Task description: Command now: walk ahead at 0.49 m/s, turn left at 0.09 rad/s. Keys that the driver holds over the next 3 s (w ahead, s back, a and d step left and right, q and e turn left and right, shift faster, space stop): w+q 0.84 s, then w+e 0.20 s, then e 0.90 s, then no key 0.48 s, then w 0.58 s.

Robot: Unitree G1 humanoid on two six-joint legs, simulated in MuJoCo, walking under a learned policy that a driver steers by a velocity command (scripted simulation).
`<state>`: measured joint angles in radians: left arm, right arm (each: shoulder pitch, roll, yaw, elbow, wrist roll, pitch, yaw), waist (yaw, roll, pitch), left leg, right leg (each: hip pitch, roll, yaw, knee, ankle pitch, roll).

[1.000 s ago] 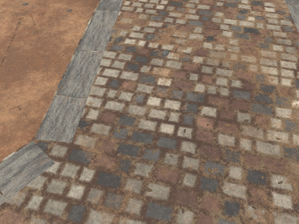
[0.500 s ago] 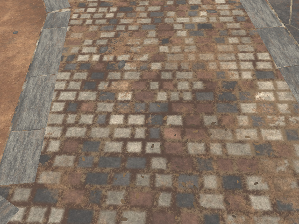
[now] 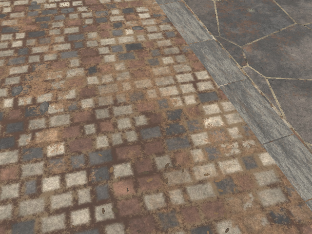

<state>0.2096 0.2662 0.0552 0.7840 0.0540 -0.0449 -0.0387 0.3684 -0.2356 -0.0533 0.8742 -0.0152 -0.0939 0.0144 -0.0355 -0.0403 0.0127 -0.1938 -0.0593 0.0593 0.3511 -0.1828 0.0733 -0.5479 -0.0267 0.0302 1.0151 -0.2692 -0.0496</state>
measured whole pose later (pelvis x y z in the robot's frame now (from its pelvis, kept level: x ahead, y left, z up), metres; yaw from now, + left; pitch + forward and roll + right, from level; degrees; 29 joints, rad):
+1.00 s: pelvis +0.48 +0.12 +0.00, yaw +29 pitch +0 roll +0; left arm 0.21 0.25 0.04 0.80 0.04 -0.03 -0.02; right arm 0.33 -0.24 -0.05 0.85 -0.01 -0.06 0.02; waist -0.01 -0.04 0.05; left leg -0.12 -0.14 0.03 0.30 -0.18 0.14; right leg -0.63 -0.14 0.00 1.05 -0.19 0.00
